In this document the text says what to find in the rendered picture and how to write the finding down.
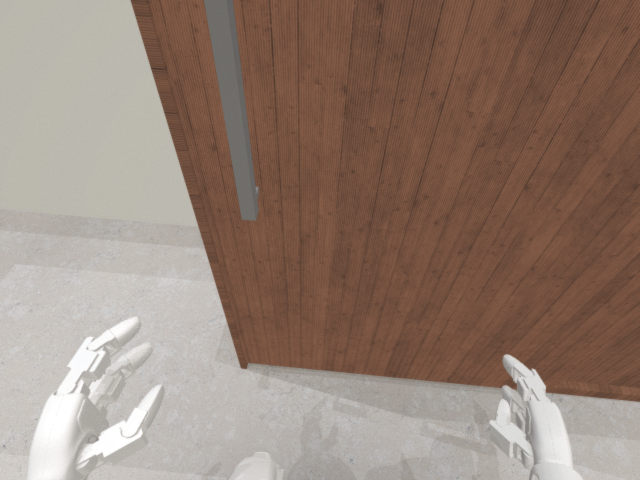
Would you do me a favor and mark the right robot hand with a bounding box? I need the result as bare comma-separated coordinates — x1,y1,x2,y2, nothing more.
489,354,573,471

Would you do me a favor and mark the left robot thigh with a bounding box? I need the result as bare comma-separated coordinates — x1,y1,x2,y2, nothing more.
227,457,284,480

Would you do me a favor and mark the handle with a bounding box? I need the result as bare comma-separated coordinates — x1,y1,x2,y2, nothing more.
204,0,259,221

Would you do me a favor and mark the left robot hand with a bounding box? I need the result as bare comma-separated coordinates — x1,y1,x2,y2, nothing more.
26,317,165,480

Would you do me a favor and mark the wardrobe door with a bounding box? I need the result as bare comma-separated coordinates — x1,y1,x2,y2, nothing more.
563,322,640,388
149,0,640,392

